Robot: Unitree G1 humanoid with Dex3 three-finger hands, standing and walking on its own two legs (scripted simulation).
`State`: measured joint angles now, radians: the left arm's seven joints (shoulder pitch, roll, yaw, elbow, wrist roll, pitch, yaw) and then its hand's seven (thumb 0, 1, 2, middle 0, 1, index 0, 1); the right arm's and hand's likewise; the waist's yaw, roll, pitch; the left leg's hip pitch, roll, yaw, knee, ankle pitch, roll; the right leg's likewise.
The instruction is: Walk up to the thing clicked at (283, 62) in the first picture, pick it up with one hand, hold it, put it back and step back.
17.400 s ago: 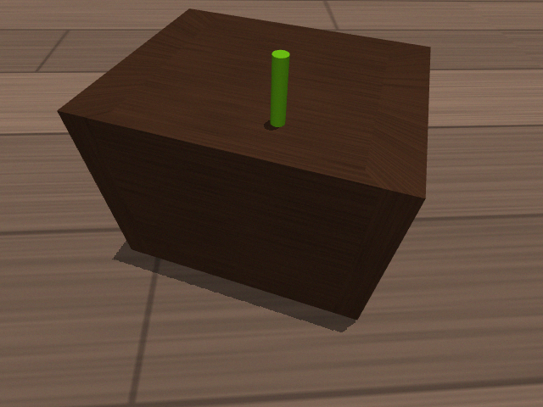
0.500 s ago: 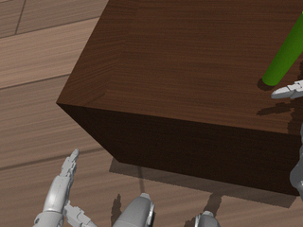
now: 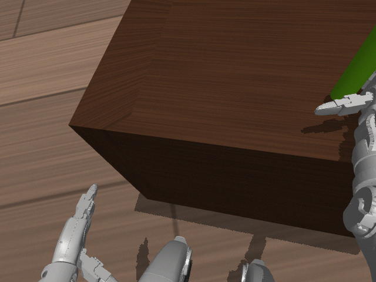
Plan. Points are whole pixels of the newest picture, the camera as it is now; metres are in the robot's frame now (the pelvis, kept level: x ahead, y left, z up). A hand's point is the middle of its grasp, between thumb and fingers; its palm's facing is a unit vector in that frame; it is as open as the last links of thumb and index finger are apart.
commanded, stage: close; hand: right
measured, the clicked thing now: (365, 62) +0.55 -0.20 +0.11
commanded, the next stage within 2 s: settle in 0.72 s
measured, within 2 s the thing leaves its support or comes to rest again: leaves its support in 1.08 s
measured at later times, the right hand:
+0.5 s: hand (348, 76) +0.54 -0.18 +0.09, palm faces +0.13 +0.99 +0.01, open 11.7 cm
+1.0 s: hand (350, 73) +0.54 -0.19 +0.09, palm faces +0.13 +0.99 +0.00, open 5.2 cm
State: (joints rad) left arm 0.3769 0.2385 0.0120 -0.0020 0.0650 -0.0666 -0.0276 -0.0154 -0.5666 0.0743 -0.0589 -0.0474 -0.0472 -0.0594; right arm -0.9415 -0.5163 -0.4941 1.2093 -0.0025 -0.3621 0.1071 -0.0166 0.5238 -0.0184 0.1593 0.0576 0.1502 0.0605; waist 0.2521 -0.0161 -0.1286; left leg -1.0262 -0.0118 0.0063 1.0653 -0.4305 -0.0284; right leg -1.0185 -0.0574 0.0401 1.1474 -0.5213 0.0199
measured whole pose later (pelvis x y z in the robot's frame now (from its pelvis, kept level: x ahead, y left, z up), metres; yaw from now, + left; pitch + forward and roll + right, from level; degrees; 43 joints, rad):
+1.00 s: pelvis +0.00 +0.00 +0.00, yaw +0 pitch +22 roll +3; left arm 0.36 0.25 0.02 0.02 0.06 -0.04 -0.02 -0.02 -0.54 0.06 -0.07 -0.06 -0.06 -0.06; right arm -0.97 -0.53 -0.48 1.20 -0.01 -0.32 0.08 -0.01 -0.18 -1.09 1.00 1.14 1.02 1.14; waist 0.26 -0.02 -0.12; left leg -1.00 -0.01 0.00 1.03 -0.41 -0.04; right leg -1.00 -0.06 0.03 1.12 -0.51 0.01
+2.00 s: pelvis +0.01 +0.00 +0.04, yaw +0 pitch +18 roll +1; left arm 0.34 0.25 0.01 0.18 0.03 -0.07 0.00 -0.02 -0.55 0.06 -0.06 -0.05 -0.06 -0.06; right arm -1.01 -0.50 -0.43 1.19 0.03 -0.22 0.09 -0.01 -0.18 -1.14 1.02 1.13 1.03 1.14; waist 0.20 -0.02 -0.11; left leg -0.81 0.00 -0.02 0.88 -0.37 -0.03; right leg -0.79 -0.04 0.01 0.93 -0.45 0.01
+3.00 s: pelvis +0.02 +0.00 +0.07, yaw -2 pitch +2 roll +0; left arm 0.34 0.23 0.08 0.40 -0.03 -0.08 0.04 -0.02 -0.53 0.05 -0.04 -0.05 -0.04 -0.05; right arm -0.48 -0.26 -0.25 0.26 0.18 0.25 0.07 -0.01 -0.19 -1.12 1.02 1.12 1.03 1.12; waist 0.01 -0.05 -0.07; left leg -0.38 0.03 -0.01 0.65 -0.31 -0.03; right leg -0.34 -0.02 0.00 0.65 -0.35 0.02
